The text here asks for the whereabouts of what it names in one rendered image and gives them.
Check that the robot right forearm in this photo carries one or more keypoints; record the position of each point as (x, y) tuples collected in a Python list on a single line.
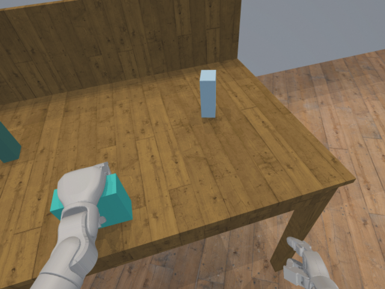
[(322, 282)]

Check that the right robot hand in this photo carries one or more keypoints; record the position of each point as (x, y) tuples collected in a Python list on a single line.
[(300, 273)]

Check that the robot left forearm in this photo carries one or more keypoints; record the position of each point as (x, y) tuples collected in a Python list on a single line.
[(75, 253)]

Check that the sponge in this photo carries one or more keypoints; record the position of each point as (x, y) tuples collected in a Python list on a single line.
[(114, 203)]

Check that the table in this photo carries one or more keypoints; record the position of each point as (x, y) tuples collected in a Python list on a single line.
[(83, 82)]

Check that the left robot hand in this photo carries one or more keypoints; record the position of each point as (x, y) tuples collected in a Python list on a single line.
[(84, 185)]

